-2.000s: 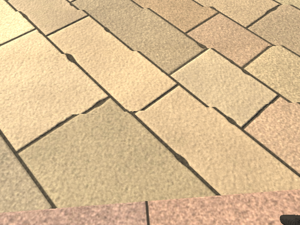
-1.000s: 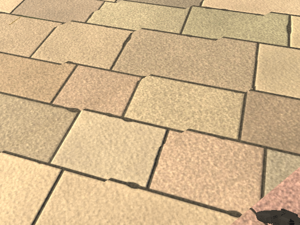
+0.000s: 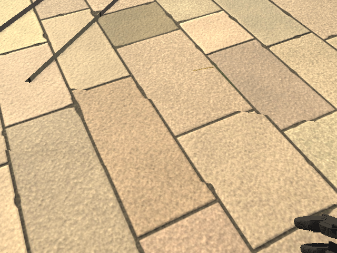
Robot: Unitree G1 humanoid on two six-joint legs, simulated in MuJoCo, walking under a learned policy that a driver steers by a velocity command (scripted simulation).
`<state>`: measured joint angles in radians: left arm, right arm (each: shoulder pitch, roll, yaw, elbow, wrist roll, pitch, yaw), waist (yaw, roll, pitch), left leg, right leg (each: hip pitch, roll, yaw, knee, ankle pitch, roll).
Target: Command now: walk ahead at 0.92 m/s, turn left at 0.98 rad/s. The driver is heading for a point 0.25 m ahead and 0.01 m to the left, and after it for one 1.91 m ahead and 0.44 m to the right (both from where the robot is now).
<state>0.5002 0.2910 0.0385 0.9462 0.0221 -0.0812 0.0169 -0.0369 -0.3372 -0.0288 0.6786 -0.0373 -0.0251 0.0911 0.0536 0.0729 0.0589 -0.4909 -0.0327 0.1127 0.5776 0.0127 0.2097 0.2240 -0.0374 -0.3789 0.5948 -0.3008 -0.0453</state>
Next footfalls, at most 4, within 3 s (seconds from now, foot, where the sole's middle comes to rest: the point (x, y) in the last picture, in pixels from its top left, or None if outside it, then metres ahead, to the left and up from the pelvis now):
0.38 right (205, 226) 0.60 -0.08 -0.80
0.86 left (165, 204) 0.69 0.08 -0.80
1.32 right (215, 247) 0.51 -0.12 -0.80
1.68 left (162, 208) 0.67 0.10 -0.80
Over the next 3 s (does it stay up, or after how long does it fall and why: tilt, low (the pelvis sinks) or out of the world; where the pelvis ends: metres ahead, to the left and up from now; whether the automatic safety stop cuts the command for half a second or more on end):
stays up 0.98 -0.09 -0.05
